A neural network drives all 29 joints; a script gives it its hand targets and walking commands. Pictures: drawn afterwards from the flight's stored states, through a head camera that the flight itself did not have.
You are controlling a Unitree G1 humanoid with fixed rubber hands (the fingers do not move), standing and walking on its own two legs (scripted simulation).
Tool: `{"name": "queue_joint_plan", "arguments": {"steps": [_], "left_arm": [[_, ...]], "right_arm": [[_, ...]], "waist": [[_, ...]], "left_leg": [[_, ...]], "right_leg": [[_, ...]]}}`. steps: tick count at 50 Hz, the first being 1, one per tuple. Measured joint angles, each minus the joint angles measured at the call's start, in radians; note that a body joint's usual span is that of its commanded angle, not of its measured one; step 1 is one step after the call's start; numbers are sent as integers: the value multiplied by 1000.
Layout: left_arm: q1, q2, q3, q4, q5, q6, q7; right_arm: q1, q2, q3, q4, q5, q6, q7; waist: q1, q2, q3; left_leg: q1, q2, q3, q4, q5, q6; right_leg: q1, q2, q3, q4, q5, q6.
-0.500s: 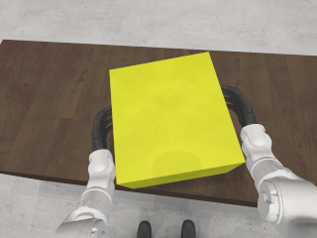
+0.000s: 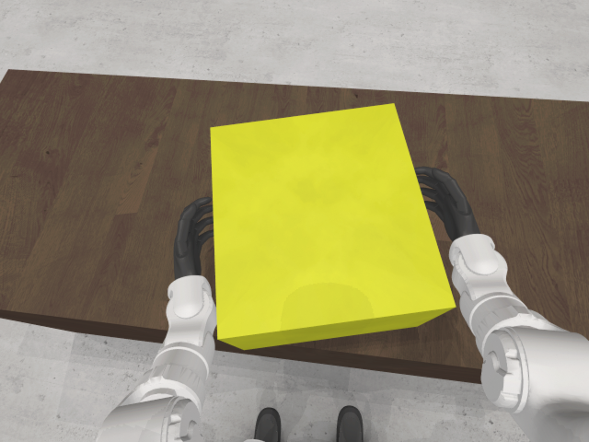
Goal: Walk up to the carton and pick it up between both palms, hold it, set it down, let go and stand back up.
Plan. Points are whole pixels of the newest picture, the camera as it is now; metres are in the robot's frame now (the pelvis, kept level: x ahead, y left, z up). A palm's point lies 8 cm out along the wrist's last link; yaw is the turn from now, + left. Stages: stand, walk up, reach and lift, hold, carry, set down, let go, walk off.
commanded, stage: set down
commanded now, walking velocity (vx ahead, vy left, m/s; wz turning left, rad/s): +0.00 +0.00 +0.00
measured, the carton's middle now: (317, 230) +0.42 +0.02 -0.09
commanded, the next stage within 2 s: none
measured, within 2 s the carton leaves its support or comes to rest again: neither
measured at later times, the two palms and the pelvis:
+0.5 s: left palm (190, 261) +0.35 +0.20 -0.05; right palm (456, 222) +0.42 -0.17 -0.04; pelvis +0.00 +0.00 +0.00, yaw +0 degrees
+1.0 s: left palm (191, 265) +0.34 +0.20 -0.06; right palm (455, 228) +0.42 -0.17 -0.05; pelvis +0.00 +0.00 -0.01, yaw +0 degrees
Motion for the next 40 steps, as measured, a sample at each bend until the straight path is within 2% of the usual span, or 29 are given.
{"name": "queue_joint_plan", "arguments": {"steps": [20, 28, 40], "left_arm": [[-11, -1, 35, 21, 33, -24, -8], [-14, -2, 53, 28, 50, -35, -11], [-19, -6, 72, 36, 62, -51, -16]], "right_arm": [[-10, 5, -26, 11, -5, -1, 9], [-12, 7, -56, 12, -36, -4, 12], [-15, 8, -66, 12, -43, -6, 12]], "waist": [[0, 0, 1], [0, 0, 0], [0, 0, 8]], "left_leg": [[-8, 0, 1, 13, -6, 0], [-14, 0, 1, 22, -10, 0], [-18, 1, 1, 43, -22, 0]], "right_leg": [[-12, 0, 0, 22, -10, -1], [-20, 0, 0, 33, -16, -1], [-25, 0, 0, 56, -29, -1]]}}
